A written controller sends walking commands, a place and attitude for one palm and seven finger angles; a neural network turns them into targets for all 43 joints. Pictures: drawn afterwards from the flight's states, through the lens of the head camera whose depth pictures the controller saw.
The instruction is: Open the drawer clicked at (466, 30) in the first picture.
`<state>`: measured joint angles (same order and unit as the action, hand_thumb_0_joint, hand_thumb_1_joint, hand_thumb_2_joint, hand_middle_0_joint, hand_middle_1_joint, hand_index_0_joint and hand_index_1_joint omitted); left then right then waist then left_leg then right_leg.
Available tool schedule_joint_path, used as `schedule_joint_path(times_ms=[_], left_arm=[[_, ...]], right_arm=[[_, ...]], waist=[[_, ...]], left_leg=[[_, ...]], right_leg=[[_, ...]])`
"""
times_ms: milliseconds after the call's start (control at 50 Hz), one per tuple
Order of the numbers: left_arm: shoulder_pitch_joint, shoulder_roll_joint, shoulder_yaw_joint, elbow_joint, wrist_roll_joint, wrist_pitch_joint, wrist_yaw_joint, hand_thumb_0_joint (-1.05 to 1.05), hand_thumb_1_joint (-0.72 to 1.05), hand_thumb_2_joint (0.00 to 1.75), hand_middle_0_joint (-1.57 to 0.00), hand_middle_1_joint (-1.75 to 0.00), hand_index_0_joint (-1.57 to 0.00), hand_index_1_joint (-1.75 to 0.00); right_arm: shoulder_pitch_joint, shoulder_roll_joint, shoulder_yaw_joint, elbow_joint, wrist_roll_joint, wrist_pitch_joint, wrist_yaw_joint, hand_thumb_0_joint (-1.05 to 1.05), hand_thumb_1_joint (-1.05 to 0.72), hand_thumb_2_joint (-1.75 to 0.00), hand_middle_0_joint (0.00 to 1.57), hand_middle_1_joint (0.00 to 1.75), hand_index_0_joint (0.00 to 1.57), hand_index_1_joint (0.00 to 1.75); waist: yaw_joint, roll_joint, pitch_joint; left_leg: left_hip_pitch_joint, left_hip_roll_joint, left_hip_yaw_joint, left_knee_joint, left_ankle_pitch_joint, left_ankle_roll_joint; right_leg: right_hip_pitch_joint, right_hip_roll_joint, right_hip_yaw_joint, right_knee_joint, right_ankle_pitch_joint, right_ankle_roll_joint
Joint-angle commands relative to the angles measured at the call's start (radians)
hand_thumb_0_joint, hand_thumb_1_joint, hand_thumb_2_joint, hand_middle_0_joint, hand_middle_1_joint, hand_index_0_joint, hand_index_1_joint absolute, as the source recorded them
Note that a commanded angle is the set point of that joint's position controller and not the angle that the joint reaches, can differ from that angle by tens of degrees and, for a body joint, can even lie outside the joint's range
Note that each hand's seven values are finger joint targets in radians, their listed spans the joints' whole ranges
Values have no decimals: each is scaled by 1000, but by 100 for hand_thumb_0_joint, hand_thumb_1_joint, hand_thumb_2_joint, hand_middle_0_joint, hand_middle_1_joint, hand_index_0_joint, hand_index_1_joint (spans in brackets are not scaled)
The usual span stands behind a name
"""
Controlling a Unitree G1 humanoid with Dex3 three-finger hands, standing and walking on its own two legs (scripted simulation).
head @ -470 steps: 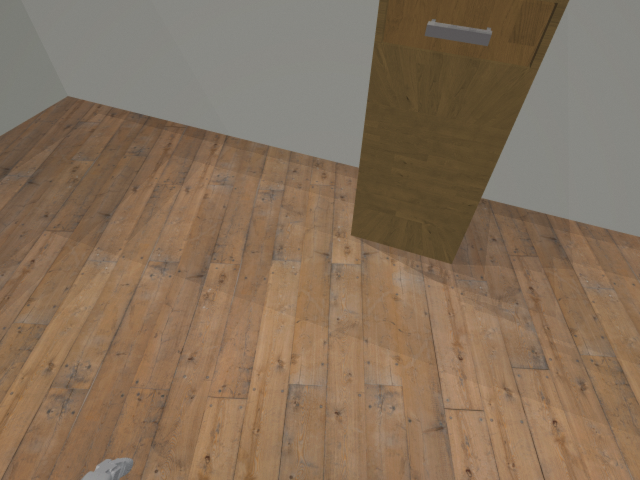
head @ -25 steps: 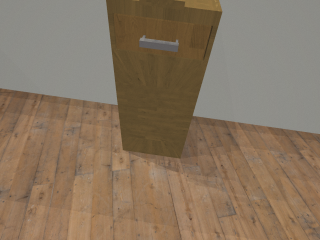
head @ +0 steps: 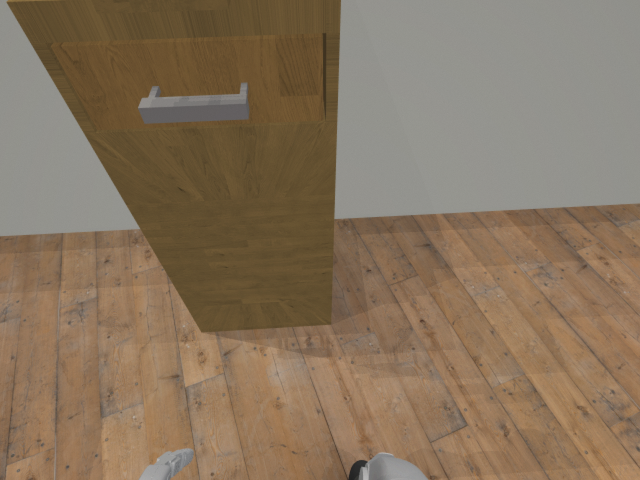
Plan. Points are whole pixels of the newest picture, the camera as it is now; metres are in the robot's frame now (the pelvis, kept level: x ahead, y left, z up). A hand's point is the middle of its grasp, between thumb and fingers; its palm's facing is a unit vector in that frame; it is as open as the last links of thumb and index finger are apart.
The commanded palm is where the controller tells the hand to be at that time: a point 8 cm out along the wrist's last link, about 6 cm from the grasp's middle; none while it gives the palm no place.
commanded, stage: take the last steps up to it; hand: left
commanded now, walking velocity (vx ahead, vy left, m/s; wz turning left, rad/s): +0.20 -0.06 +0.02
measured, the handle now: (197, 99) +0.62 +0.18 +0.14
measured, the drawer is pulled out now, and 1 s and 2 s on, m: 0.00 0.00 0.00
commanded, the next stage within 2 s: come to a stop and stand still in 0.14 s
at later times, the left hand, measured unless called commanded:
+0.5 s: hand out of the picture +0.11 +0.13 -0.16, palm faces +0.10 -0.98 -0.16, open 7.3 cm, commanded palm none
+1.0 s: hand out of the picture +0.13 +0.16 -0.14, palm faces +0.06 -0.96 -0.27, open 7.4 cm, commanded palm none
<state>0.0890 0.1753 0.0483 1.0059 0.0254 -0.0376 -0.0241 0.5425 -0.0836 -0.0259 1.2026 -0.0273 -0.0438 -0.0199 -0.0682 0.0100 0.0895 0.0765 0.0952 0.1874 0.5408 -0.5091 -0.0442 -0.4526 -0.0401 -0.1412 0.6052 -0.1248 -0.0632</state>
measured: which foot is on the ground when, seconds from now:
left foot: down 0.00-0.00, up 0.02-0.40, down 0.42-0.70, up 0.72-1.00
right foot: down 0.00-1.00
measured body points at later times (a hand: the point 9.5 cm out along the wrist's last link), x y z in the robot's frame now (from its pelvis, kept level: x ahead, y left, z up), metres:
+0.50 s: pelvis +0.12 -0.02 +0.02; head +0.14 -0.02 +0.47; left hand +0.11 +0.18 -0.14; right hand +0.23 -0.23 -0.13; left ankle +0.16 +0.10 -0.71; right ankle +0.11 -0.09 -0.71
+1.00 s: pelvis +0.06 -0.03 +0.02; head +0.04 -0.04 +0.46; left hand +0.12 +0.22 -0.12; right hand +0.13 -0.26 -0.13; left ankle +0.06 +0.09 -0.70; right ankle +0.11 -0.09 -0.71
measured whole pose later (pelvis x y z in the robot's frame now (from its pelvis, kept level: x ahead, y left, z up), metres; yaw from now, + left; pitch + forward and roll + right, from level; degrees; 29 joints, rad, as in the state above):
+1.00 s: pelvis +0.06 -0.03 +0.02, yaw +1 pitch -3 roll +0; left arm 0.28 0.18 0.02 0.90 0.04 0.01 0.05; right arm 0.26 -0.17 -0.04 0.95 -0.02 0.05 0.00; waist 0.00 0.02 -0.01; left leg -0.28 0.02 0.04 0.71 -0.38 0.02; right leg -0.28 0.01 -0.17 0.55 -0.23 -0.10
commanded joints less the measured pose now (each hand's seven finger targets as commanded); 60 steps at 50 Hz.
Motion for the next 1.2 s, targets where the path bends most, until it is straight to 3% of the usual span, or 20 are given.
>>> schedule_joint_path(times_ms=[0, 40, 100, 140, 220, 280, 360, 420, 480, 600, 640, 680, 700, 720, 760, 820, 940, 1000, 1080, 1180], left_arm=[[415, 254, 60, 76, -23, -19, 39, 0, 90, 90, -20, -30, -20, -30], [220, 167, 37, 29, -22, -13, 40, 0, 90, 90, -20, -30, -20, -30], [107, 77, 6, 7, -15, -26, 47, 0, 90, 90, -20, -30, -20, -30], [129, 50, 4, 14, -9, -33, 48, 0, 90, 90, -20, -30, -20, -30], [174, 57, -2, 31, -8, -36, 46, 0, 90, 90, -20, -30, -20, -30], [190, 59, -9, 46, -5, -30, 49, 0, 90, 90, -20, -30, -20, -30], [212, 87, -10, 62, -15, -7, 64, 0, 90, 90, -20, -30, -20, -30], [238, 63, -9, 43, -20, 21, 76, 0, 90, 90, -20, -30, -20, -30], [252, 63, -10, 32, -16, 43, 78, 0, 90, 90, -20, -30, -20, -30], [283, 61, 0, 8, -9, 57, 68, 0, 90, 90, -20, -30, -20, -30], [287, 76, 3, 2, -3, 50, 68, 0, 90, 90, -20, -30, -20, -30], [229, 129, 9, -11, 1, 43, 67, 0, 90, 90, -20, -30, -20, -30], [269, 91, 0, -48, 15, 22, 103, 0, 90, 90, -20, -30, -20, -30], [289, 161, 18, -91, 11, 8, 107, 0, 90, 90, -20, -30, -20, -30], [300, 145, 24, -104, 7, -4, 104, 0, 90, 90, -20, -30, -20, -30], [253, 133, 13, -147, 11, 10, 97, 0, 90, 90, -20, -30, -20, -30], [196, 163, 13, -162, 3, 39, 82, 0, 90, 90, -20, -30, -20, -30], [175, 145, 8, -164, -3, 51, 77, 0, 90, 90, -20, -30, -20, -30], [207, 90, -9, -150, -6, 60, 61, 0, 90, 90, -20, -30, -20, -30], [277, 70, -12, -89, -5, 46, 43, 0, 90, 90, -20, -30, -20, -30]], right_arm=[[-26, -125, -28, -120, 36, -7, -6, 0, -90, -90, 20, 30, 20, 30], [-103, -102, -35, -124, 22, 6, 4, 0, -90, -90, 20, 30, 20, 30], [-59, -69, -30, -106, 1, 36, 6, 0, -90, -90, 20, 30, 20, 30], [-51, -65, -30, -108, -4, 47, 7, 0, -90, -90, 20, 30, 20, 30], [-147, -71, -24, -150, -1, 46, 14, 0, -90, -90, 20, 30, 20, 30], [-210, -63, -3, -153, 12, 35, 4, 0, -90, -90, 20, 30, 20, 30], [-262, -96, 0, -154, 21, 41, -9, 0, -90, -90, 20, 30, 20, 30], [-258, -180, -20, -169, 17, 43, -20, 0, -90, -90, 20, 30, 20, 30], [-310, -208, -27, -184, 18, 59, -29, 0, -90, -90, 20, 30, 20, 30], [-401, -226, -45, -235, 15, 68, -24, 0, -90, -90, 20, 30, 20, 30], [-417, -203, -47, -247, 16, 71, -20, 0, -90, -90, 20, 30, 20, 30], [-382, -142, -40, -241, 20, 82, -9, 0, -90, -90, 20, 30, 20, 30], [-382, -207, -46, -300, 18, 49, -4, 0, -90, -90, 20, 30, 20, 30], [-358, -141, -35, -309, 16, 56, 10, 0, -90, -90, 20, 30, 20, 30], [-364, -136, -39, -321, 25, 60, 8, 0, -90, -90, 20, 30, 20, 30], [-360, -117, -28, -346, 25, 74, 11, 0, -90, -90, 20, 30, 20, 30], [-250, -134, -19, -309, 9, 79, 19, 0, -90, -90, 20, 30, 20, 30], [-126, -139, -9, -261, 4, 66, 20, 0, -90, -90, 20, 30, 20, 30], [-237, -197, -9, -282, -8, 49, 9, 0, -90, -90, 20, 30, 20, 30], [-265, -189, 5, -271, 1, 40, -3, 0, -90, -90, 20, 30, 20, 30]], waist=[[178, -158, -294], [117, -67, -96], [25, -33, -34], [13, -76, -51], [34, -84, -58], [54, -52, -91], [66, -67, -127], [67, 32, -118], [80, 155, -86], [101, 109, -142], [101, -1, -164], [73, -213, -139], [80, -97, -181], [90, -200, -258], [90, -147, -241], [72, -133, -123], [58, -116, -1], [26, -43, -22], [93, 272, 40], [120, 15, 4]], left_leg=[[-568, -48, -176, 842, -86, 73], [-602, 26, -196, 862, 83, 75], [-506, 51, -190, 725, 194, 57], [-495, 46, -172, 628, 203, 42], [-511, 31, -148, 427, 209, 28], [-473, 7, -145, 210, 192, 8], [-335, -29, -148, -13, 326, 8], [-162, 104, -229, -58, 949, 79], [-200, 160, -277, -91, 1002, 145], [-282, 176, -305, -129, 776, 185], [-309, 92, -243, -46, 579, 128], [-348, -63, -135, 97, 226, 49], [-421, -72, -128, 163, 113, 21], [-503, -75, -168, 283, 124, 52], [-572, -87, -191, 436, 99, 58], [-527, -83, -174, 372, 85, 57], [-346, -87, -118, 137, 141, 69], [-213, -84, -119, -65, 169, 85], [-612, 113, -420, -389, -173, 174], [-603, 36, -301, -287, -78, 133]], right_leg=[[617, -410, 557, -275, 204, -218], [312, -338, 456, -373, -176, -159], [89, -247, 233, -425, -115, -92], [92, -219, 170, -421, -11, -94], [156, -204, 167, -418, 93, -125], [279, -210, 162, -329, 427, -125], [334, -192, 150, -202, 607, -75], [202, -101, 105, -113, 297, 22], [192, -51, 77, -59, 50, 56], [227, -24, 105, 11, -173, 53], [256, -72, 181, -128, 57, 38], [225, -248, 340, -268, 155, -57], [364, -230, 388, -215, 674, 8], [458, -248, 338, -144, 719, 6], [477, -257, 313, -137, 776, -95], [310, -231, 243, -196, 445, -136], [34, -182, 276, -386, -425, -88], [-35, -125, 227, -326, -477, -16], [224, 27, 90, -42, -242, 44], [323, 2, 156, -149, -209, 34]])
